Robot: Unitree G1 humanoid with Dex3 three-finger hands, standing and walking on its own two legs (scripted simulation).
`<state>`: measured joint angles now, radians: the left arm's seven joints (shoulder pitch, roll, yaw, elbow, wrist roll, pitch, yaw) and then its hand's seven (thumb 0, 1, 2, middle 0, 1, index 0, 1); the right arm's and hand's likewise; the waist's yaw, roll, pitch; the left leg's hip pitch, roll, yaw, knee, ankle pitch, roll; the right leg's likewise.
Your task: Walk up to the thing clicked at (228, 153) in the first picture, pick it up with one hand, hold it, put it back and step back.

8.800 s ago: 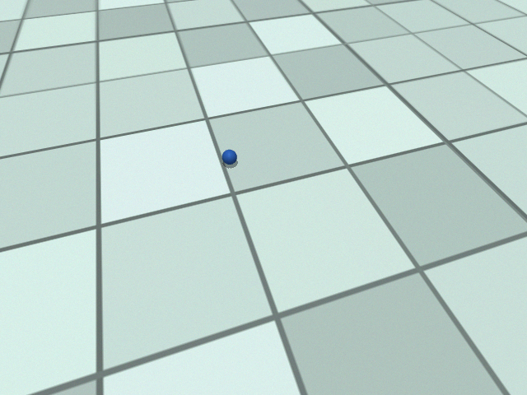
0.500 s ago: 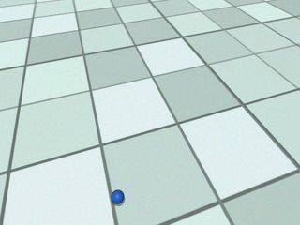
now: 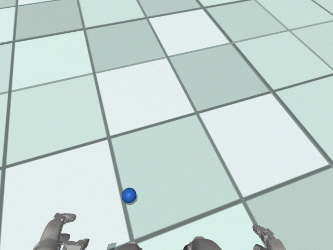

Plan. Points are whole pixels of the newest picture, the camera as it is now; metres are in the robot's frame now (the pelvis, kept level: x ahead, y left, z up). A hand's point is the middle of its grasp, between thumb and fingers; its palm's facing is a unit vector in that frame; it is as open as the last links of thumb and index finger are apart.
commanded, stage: rise first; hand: left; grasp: from above
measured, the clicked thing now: (129, 195) +0.40 +0.20 -0.71
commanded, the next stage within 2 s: none
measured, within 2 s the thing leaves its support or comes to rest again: neither
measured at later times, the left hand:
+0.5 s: hand (89, 235) +0.18 +0.26 -0.32, palm faces -0.40 -0.63 -0.66, open 14.1 cm
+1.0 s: hand (105, 213) +0.28 +0.26 -0.49, palm faces -0.48 -0.21 -0.85, open 13.9 cm
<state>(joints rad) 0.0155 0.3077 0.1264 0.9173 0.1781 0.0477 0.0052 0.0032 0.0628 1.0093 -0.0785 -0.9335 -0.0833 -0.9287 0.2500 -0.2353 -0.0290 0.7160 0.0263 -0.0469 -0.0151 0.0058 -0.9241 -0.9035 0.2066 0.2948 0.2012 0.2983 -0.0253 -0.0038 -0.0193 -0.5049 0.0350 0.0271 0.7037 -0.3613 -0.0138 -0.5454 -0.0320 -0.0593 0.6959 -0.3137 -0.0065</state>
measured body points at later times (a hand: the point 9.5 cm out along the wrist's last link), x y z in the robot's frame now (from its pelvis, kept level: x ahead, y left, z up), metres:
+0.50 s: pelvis -0.03 +0.02 -0.16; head +0.12 +0.03 +0.26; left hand +0.20 +0.29 -0.28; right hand +0.17 -0.24 -0.26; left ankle -0.01 +0.13 -0.72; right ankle +0.02 -0.12 -0.72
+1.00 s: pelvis -0.10 +0.01 -0.32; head +0.11 +0.03 +0.08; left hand +0.30 +0.27 -0.44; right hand +0.01 -0.27 -0.46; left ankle -0.01 +0.13 -0.72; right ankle +0.01 -0.12 -0.72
